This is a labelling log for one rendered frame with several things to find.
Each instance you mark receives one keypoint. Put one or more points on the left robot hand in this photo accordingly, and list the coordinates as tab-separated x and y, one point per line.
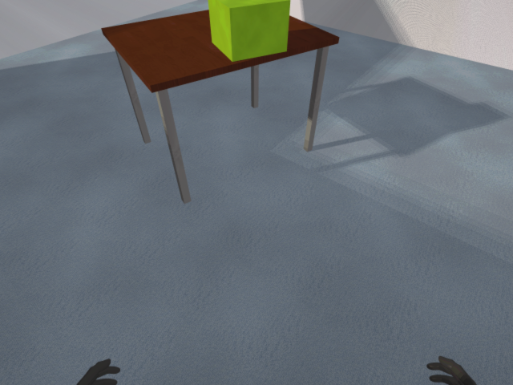
99	369

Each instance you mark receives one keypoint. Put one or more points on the carton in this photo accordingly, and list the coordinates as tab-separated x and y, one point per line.
245	29

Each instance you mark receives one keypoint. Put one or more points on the table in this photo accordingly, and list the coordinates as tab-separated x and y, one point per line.
172	51

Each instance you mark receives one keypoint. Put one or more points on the right robot hand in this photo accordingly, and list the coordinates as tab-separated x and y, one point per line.
460	377

